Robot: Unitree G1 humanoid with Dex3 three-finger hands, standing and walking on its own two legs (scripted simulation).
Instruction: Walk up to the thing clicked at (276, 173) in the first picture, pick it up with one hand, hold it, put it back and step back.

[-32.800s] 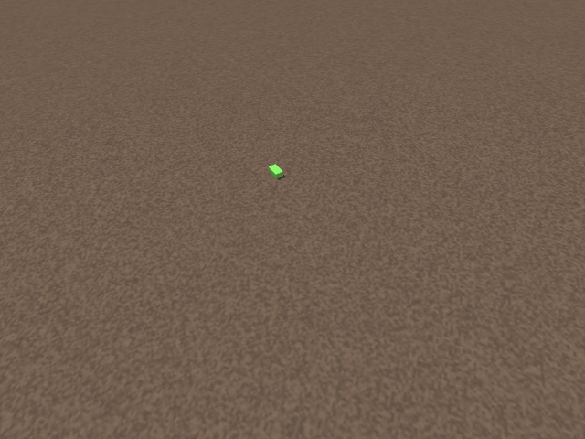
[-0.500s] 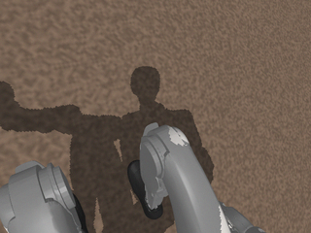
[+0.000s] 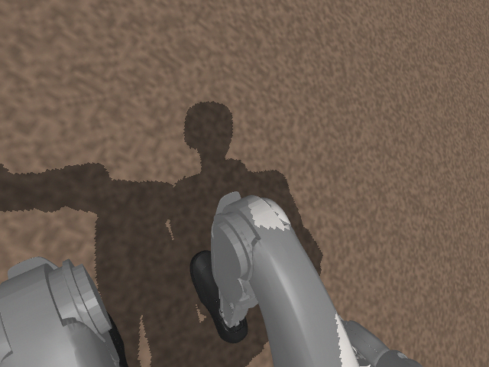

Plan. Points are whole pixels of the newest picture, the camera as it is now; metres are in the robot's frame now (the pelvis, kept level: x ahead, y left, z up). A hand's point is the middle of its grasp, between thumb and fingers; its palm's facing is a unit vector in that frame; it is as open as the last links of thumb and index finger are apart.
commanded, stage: rest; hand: left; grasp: from above
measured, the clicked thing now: out of the picture +0.44 +0.35 -0.28
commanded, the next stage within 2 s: open in 0.28 s
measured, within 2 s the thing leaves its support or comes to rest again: neither
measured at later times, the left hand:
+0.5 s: hand out of the picture +0.43 +0.34 -0.25, palm faces -0.43 -0.15 -0.89, open 7.3 cm
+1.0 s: hand out of the picture +0.44 +0.34 -0.25, palm faces -0.42 -0.16 -0.89, open 10.8 cm
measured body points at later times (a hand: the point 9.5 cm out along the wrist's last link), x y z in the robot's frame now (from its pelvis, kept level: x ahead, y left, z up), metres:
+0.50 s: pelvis +0.00 +0.00 +0.00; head +0.27 +0.13 +0.33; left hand +0.45 +0.34 -0.20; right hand +0.06 -0.25 -0.06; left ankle +0.06 +0.12 -0.26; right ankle +0.11 -0.11 -0.26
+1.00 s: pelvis +0.00 +0.00 +0.00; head +0.27 +0.14 +0.33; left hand +0.45 +0.34 -0.20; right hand +0.05 -0.25 -0.05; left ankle +0.06 +0.12 -0.26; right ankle +0.11 -0.11 -0.26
